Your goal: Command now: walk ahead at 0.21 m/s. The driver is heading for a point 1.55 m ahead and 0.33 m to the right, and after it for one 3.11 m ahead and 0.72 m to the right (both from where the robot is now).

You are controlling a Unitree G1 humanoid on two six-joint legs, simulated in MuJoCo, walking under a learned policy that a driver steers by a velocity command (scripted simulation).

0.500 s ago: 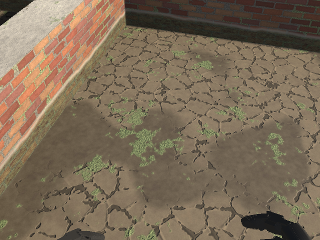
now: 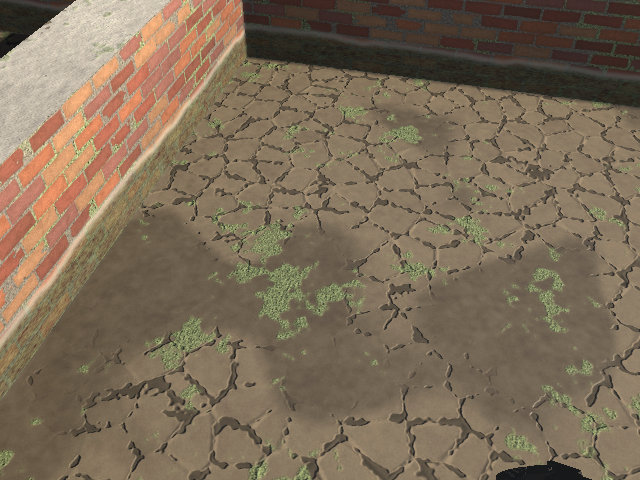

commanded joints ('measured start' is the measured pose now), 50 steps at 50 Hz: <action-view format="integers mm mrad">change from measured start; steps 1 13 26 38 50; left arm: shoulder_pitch -25 32 62 88 -11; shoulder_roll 113 111 64 38 68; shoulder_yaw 51 72 76 72 38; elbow -53 18 73 112 -3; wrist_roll -7 -11 4 0 17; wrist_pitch -6 16 39 33 10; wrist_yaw -2 5 17 30 29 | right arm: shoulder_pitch -54 15 82 121 25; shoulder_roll -108 -104 -62 -44 -51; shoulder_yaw -49 -69 -76 -80 -40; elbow -58 -6 33 65 -77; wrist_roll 8 12 6 7 -20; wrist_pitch -8 11 14 10 -6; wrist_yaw -6 -26 -24 -36 -49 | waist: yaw -1 -1 2 2 -2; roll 2 -5 8 6 -3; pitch -23 -24 50 39 12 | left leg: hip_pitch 1 8 -52 -27 -40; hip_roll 147 138 117 110 82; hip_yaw -190 -161 -145 -142 -95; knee -65 -76 -108 -124 -17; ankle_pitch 277 296 55 40 202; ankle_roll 71 68 70 70 25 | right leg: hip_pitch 31 64 23 38 65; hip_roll -135 -122 -96 -83 -82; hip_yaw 198 192 187 184 193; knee -84 -103 -144 -162 -91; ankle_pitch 154 253 34 19 238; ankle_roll -46 -53 -72 -78 -80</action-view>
